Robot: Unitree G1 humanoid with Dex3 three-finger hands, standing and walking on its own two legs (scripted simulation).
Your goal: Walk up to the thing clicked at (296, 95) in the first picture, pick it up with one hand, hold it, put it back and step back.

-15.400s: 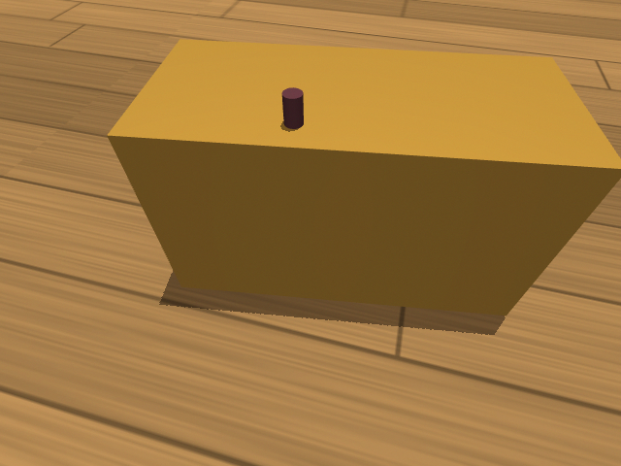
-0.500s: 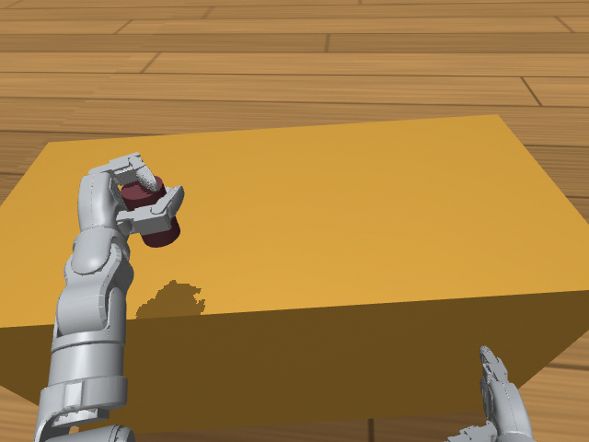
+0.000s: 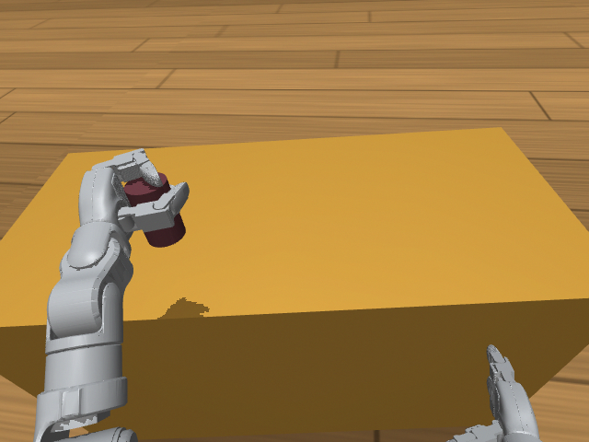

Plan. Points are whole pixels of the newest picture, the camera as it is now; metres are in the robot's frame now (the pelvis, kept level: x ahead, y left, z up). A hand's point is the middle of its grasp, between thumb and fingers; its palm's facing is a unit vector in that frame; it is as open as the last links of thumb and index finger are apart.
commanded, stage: hold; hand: left
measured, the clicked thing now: (156, 210) +0.35 +0.19 +0.18
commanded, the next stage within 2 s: none
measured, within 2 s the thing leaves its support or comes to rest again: neither
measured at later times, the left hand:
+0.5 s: hand (150, 184) +0.35 +0.18 +0.22, palm faces +0.16 -0.99 +0.01, open 4.7 cm
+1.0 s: hand (151, 191) +0.34 +0.18 +0.22, palm faces +0.15 -0.99 +0.01, open 4.7 cm
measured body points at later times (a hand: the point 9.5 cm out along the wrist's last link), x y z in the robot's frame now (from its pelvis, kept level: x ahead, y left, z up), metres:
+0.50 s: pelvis +0.01 +0.00 +0.00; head -0.03 -0.02 +0.45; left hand +0.33 +0.23 +0.22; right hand +0.17 -0.26 -0.06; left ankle +0.04 +0.14 -0.73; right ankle -0.01 -0.14 -0.73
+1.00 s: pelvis +0.01 +0.00 +0.00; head -0.03 -0.02 +0.45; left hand +0.32 +0.23 +0.22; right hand +0.18 -0.26 -0.06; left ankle +0.04 +0.14 -0.73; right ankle -0.01 -0.14 -0.73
